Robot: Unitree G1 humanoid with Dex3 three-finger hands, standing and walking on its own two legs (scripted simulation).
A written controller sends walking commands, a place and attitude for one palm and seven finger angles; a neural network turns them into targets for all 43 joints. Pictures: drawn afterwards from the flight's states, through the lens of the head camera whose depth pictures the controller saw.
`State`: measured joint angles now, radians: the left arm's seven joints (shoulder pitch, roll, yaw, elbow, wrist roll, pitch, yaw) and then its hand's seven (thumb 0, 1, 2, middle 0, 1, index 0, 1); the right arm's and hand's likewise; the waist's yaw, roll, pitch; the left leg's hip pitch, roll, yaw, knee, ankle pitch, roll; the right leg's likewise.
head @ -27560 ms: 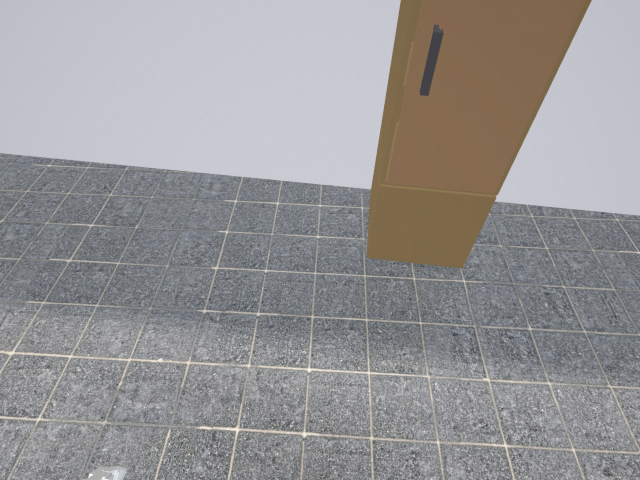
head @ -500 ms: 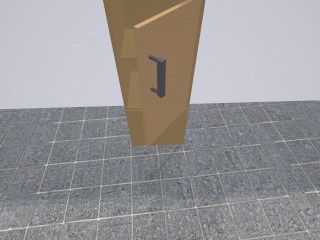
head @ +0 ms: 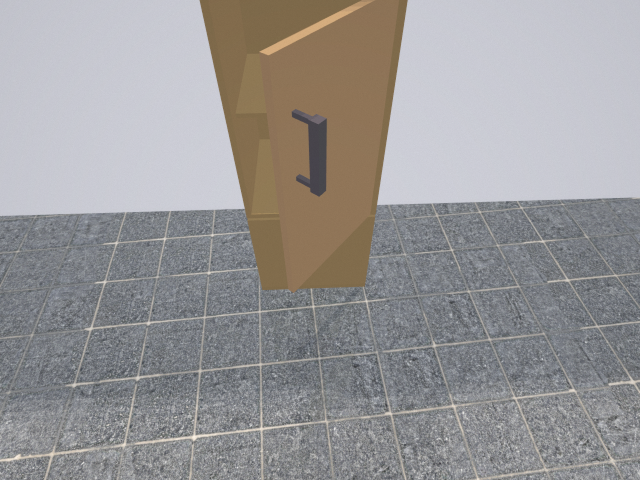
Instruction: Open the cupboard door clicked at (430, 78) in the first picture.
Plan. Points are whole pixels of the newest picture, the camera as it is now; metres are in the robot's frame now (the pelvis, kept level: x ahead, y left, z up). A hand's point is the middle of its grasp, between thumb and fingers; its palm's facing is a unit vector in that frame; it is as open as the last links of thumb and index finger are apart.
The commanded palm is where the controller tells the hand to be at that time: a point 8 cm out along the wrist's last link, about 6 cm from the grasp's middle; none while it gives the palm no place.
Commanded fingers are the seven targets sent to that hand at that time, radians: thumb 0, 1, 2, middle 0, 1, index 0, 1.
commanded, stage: walk to a spot facing it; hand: left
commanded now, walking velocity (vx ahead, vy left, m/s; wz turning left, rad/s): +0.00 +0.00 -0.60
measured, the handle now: (308, 153) +0.61 +0.05 +0.06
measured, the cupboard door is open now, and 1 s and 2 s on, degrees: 50 50 50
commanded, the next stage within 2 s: none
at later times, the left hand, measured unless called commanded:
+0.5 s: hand out of the picture +0.10 +0.17 -0.18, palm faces -0.14 -0.94 -0.31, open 7.4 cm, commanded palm none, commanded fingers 0.00 0.90 0.90 -0.20 -0.30 -0.20 -0.30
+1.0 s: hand (228, 462) +0.18 +0.15 -0.18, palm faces -0.43 -0.87 -0.24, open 7.4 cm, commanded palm none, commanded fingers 0.00 0.90 0.90 -0.20 -0.30 -0.20 -0.30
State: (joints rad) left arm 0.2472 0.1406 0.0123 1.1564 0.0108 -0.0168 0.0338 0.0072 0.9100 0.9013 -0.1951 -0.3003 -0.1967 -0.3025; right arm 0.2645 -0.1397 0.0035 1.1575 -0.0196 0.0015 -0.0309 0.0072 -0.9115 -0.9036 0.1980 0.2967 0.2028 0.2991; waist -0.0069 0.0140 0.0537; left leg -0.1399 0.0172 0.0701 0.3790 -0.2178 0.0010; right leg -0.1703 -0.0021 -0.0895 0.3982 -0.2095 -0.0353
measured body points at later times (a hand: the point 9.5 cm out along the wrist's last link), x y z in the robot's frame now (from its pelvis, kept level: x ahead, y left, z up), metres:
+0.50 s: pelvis +0.00 -0.03 -0.02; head +0.04 -0.07 +0.42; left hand +0.11 +0.22 -0.15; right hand +0.00 -0.28 -0.19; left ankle -0.02 +0.12 -0.72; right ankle -0.02 -0.10 -0.75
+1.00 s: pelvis +0.02 -0.01 -0.01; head +0.08 -0.02 +0.43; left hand +0.20 +0.20 -0.17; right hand +0.02 -0.28 -0.14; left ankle +0.09 +0.12 -0.75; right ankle -0.04 -0.10 -0.70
